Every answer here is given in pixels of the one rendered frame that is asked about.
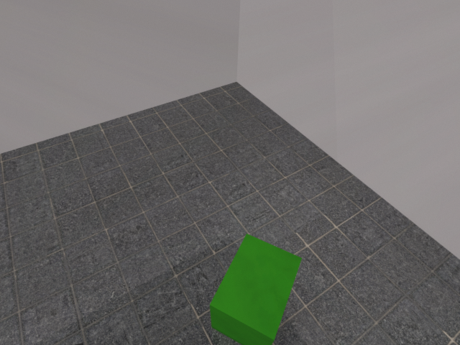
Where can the carton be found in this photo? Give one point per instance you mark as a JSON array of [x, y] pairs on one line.
[[251, 299]]

